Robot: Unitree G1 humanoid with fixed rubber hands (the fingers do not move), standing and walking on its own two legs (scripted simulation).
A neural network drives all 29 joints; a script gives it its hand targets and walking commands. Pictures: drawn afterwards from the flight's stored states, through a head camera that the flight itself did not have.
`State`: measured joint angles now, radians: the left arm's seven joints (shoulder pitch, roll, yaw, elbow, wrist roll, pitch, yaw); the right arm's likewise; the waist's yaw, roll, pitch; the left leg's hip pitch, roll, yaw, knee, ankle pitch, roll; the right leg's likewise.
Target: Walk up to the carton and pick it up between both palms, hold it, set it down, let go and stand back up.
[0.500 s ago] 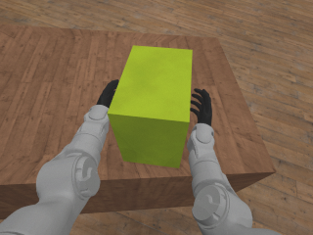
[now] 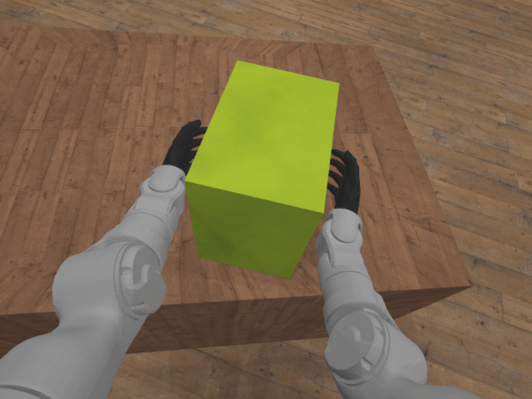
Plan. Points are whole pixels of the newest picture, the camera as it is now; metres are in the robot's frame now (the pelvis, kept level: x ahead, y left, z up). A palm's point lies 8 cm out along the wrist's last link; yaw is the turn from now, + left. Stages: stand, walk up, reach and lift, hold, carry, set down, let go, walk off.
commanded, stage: set down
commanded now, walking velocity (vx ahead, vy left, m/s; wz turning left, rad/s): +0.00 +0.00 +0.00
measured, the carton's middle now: (264, 174) +0.47 -0.02 -0.01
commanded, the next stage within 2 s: none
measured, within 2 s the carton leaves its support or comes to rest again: neither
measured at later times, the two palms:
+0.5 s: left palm (176, 170) +0.45 +0.13 +0.03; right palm (342, 206) +0.39 -0.14 +0.03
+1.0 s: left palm (176, 170) +0.45 +0.13 +0.03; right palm (342, 205) +0.39 -0.14 +0.03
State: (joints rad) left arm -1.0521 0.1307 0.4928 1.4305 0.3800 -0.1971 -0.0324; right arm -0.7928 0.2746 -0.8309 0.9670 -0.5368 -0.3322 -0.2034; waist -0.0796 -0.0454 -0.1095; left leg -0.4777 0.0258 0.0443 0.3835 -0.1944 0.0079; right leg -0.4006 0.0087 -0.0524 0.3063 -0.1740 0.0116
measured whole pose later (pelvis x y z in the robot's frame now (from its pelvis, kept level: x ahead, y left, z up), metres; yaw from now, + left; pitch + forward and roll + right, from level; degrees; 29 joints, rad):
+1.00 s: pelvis -0.01 +0.00 +0.00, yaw +0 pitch +18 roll -1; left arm -1.06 0.11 0.65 1.35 0.50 -0.21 -0.07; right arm -0.85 0.31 -0.94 0.91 -0.65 -0.32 -0.16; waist -0.09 -0.05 -0.09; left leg -0.53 0.02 0.04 0.39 -0.18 0.01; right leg -0.44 0.00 -0.07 0.30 -0.17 0.01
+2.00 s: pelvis -0.01 +0.01 -0.01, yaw -2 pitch +25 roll -3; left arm -1.16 0.28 0.20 1.59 0.03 -0.25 0.01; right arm -0.90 0.13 -0.48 1.23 -0.20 -0.26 -0.22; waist -0.16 -0.03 -0.22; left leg -0.73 0.04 0.06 0.53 -0.23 0.02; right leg -0.64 0.01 -0.05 0.41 -0.20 0.02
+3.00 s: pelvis -0.05 +0.01 -0.02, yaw +0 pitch +23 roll -2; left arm -1.44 0.39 -0.22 1.70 -0.39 -0.07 -0.04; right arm -1.18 -0.11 -0.22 1.26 0.17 0.04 -0.20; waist -0.19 -0.03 -0.27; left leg -0.75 0.02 0.03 0.50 -0.16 0.02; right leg -0.67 0.00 -0.08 0.42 -0.15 0.01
